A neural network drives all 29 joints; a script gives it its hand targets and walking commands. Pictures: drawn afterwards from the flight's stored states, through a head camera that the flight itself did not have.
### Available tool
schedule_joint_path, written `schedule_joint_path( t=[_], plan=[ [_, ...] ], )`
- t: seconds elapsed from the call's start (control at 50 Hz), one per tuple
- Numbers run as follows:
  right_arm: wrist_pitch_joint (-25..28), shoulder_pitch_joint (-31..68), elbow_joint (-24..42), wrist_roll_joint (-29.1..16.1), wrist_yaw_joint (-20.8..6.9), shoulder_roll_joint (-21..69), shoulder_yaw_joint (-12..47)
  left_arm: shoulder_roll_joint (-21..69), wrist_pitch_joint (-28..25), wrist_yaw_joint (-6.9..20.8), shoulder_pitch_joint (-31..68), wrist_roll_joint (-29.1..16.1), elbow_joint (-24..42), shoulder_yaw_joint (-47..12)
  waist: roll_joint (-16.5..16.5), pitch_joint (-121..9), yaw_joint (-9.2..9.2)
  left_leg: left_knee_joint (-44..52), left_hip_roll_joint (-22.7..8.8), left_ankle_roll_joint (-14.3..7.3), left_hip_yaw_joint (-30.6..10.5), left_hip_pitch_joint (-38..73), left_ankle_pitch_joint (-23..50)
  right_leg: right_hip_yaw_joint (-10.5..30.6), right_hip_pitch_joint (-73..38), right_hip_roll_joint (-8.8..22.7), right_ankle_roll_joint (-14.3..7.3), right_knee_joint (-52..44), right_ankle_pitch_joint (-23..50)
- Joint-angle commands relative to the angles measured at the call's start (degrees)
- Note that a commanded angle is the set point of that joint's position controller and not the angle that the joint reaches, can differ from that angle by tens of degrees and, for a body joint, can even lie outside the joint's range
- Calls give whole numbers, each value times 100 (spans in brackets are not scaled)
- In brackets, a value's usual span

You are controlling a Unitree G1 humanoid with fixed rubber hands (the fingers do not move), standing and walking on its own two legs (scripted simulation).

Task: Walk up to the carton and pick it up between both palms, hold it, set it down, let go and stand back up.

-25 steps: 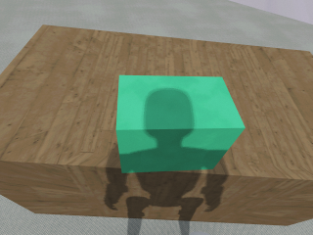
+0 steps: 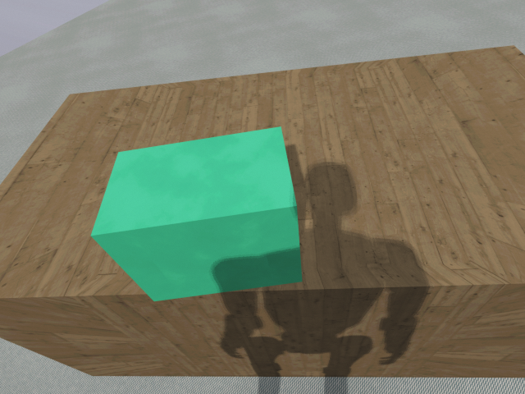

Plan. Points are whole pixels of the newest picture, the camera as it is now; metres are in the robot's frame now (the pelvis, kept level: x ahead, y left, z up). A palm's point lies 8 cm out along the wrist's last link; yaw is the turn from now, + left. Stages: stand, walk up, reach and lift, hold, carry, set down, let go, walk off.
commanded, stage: walk up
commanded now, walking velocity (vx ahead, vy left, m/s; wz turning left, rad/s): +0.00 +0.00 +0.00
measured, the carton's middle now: (213, 219) +0.40 +0.11 +0.04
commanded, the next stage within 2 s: none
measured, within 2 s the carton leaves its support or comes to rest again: neither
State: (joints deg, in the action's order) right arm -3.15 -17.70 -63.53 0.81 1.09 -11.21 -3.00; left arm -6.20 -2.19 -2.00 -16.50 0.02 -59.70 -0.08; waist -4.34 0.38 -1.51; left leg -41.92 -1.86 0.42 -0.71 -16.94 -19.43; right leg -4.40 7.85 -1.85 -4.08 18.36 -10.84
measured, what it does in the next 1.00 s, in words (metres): steps on the spot: left foot, then left foot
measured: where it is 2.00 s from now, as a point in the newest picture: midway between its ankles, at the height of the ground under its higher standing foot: outside the picture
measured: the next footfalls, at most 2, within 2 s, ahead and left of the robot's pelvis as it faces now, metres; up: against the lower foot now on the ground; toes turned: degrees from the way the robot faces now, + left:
left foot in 0.14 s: +0.00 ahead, +0.11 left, +0.00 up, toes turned +1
left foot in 0.68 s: +0.05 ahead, +0.23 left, +0.00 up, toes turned +1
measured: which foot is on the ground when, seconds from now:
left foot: up 0.00-0.12, down 0.14-0.40, up 0.42-0.66, down 0.68-1.00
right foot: down 0.00-1.00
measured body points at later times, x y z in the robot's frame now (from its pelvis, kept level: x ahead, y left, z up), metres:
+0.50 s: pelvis -0.02 +0.00 +0.00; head +0.01 -0.02 +0.45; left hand -0.04 +0.24 -0.15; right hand -0.02 -0.23 -0.18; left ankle -0.06 +0.12 -0.70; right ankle -0.01 -0.07 -0.75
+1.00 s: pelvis -0.01 +0.06 +0.00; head +0.00 +0.07 +0.45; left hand -0.04 +0.27 -0.17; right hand -0.02 -0.15 -0.16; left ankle -0.01 +0.17 -0.75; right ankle -0.01 -0.07 -0.75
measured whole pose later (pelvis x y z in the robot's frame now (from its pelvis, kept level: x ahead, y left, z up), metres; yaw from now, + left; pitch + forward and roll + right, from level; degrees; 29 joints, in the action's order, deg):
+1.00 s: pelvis -0.01 +0.06 +0.00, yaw +0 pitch -1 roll +0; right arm 1.0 -17.0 -65.5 0.3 1.8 -6.1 -0.4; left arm -7.3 -0.7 -1.5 -19.1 0.6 -65.8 0.0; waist 1.1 1.6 0.7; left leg -19.5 0.8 -1.1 2.2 -7.5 -10.9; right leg -2.2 8.5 2.6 1.3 21.0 -11.3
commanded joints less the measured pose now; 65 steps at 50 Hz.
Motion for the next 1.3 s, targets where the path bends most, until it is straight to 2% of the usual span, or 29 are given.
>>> schedule_joint_path(
  t=[0.0,0.06,0.1,0.14,0.16,0.18,0.22,0.34,0.36,0.38,0.4,0.42,0.46,0.48,0.5,0.52,0.56,0.6,0.62,0.64,0.66,0.68,0.7,0.72,0.74,0.76,0.86,0.96,1.28],
  plan=[
    [35,-252,-7,-47,132,-145,33,-633,-48,-36,-394,67,44,30,1165,241,99,652,-29,-1,-30,-222,-376,1364,-432,1550,-201,-389,1843],
    [97,-310,-103,-87,170,-83,102,-672,-14,-53,-434,91,-15,31,1039,176,130,1456,-50,-86,-50,100,-183,1565,-550,1596,-428,-258,1971],
    [182,-594,-269,-81,178,35,179,-720,5,-37,-312,33,-45,51,699,81,-52,2361,-184,-129,-104,919,1230,1453,-257,1460,-324,-133,1978],
    [259,-626,-321,-14,177,-162,180,-673,-6,9,-421,-16,-75,55,385,-26,99,2333,-459,-175,-387,1557,1713,1303,206,1141,-117,-162,1246],
    [267,-367,-364,-62,145,-205,174,-479,20,23,-567,-39,-124,40,-208,368,317,2181,-373,-210,-350,1025,1615,1036,153,821,-45,-399,794],
    [273,-225,-354,-55,111,-62,200,-480,33,6,-552,5,-180,16,-429,538,267,2324,-317,-205,-340,701,1382,964,-75,787,-7,-359,627],
    [313,-295,-346,2,119,185,284,-680,57,7,-542,11,-278,74,7,645,197,2498,-403,-202,-330,958,1478,1005,164,775,-65,-236,685],
    [356,-359,-400,-61,152,20,263,-501,38,19,-595,29,-420,28,398,532,197,2483,-387,-229,-317,935,1316,967,3,715,-1,-335,529],
    [188,-100,-356,-78,182,-1042,-119,-1398,56,-98,-842,264,-85,336,-170,721,735,1149,-23,66,269,-538,515,2044,-772,1894,-198,-147,860],
    [59,67,-109,-42,139,-918,-132,-1830,120,-223,-1156,171,-199,473,464,605,737,30,171,153,371,-1397,-868,2875,-1130,2781,-512,-316,1097],
    [-3,-7,-25,57,97,-626,-108,-1789,151,-289,-1145,151,-193,474,631,439,572,-1030,-66,155,62,-1411,-1079,2962,-727,3219,-893,-332,1099],
    [-29,99,55,80,58,-372,-86,-1576,159,-290,-981,136,-105,478,592,415,533,-1641,-69,187,-126,-1212,-983,2563,-147,3039,-957,-451,762],
    [13,519,272,159,-17,-151,-96,-964,154,-219,-769,245,-99,362,867,520,453,-1716,-140,141,-401,-990,-222,2085,628,2275,-609,-649,-171],
    [29,449,291,174,-40,-184,-129,-918,153,-209,-562,226,-24,343,1034,536,363,-1722,-129,190,-376,-1074,-35,1834,636,2104,-486,-642,-226],
    [122,23,176,30,-133,601,135,-77,156,-211,-96,-15,-186,40,1869,215,-120,-601,-63,77,-218,225,26,507,1283,808,-366,-709,-331],
    [144,-81,178,15,-124,485,124,-131,168,-192,-50,23,-183,45,2007,220,-94,-159,189,92,179,165,-12,271,1066,505,-274,-515,-273],
    [154,156,150,-44,48,152,92,-538,115,-139,-430,166,-280,93,1741,260,209,739,372,131,489,42,-236,547,449,757,-561,-212,644],
    [119,-220,-9,-56,179,22,105,-941,81,-53,-567,182,-298,162,1324,67,148,1451,297,111,502,438,265,823,287,1129,-679,115,1462],
    [149,-444,-98,-66,200,102,155,-1031,81,-11,-487,117,-289,183,1108,0,10,2090,184,104,470,941,1154,827,470,1144,-544,251,1444],
    [202,-448,-107,-50,214,3,163,-976,68,35,-555,78,-309,176,877,-47,23,2358,-33,123,234,1392,1652,844,745,1069,-299,307,1162],
    [272,-463,-68,20,210,-241,140,-771,61,70,-681,41,-321,128,529,-98,104,2438,-547,45,-329,1768,1758,797,1122,926,-47,381,465],
    [311,-225,27,41,193,-494,145,-456,111,77,-962,-23,-349,64,-84,87,405,2586,-1068,-168,-941,1390,1609,545,1210,542,151,285,-437],
    [295,26,-18,-7,143,-503,152,-242,194,48,-979,-1,-398,-8,-747,358,414,2912,-1083,-351,-956,184,340,488,304,578,234,117,-475],
    [304,234,11,3,92,-269,189,-463,217,39,-727,33,-378,31,-710,715,388,3128,-805,-228,-892,-256,-214,564,-30,617,273,132,-111],
    [344,261,34,-7,79,-133,222,-688,218,44,-673,42,-378,93,-490,828,369,3172,-632,-112,-670,-105,-38,595,95,625,273,175,146],
    [362,235,23,-15,105,-131,220,-726,211,63,-778,48,-416,108,-523,814,398,3158,-564,-83,-590,96,89,576,231,625,290,123,205],
    [442,-189,-100,-76,98,-69,190,-554,128,48,-823,61,-548,70,91,531,278,2905,-452,-188,-468,607,659,561,224,728,372,-15,234],
    [466,-306,-104,-48,91,-77,168,-431,108,18,-726,58,-605,65,408,459,215,2758,-401,-247,-397,639,922,533,193,757,402,3,260],
    [472,-576,-195,-31,115,82,204,-449,124,-38,-783,43,-722,82,404,510,186,2443,-323,-262,-228,712,1616,543,145,815,391,100,513]
  ],
)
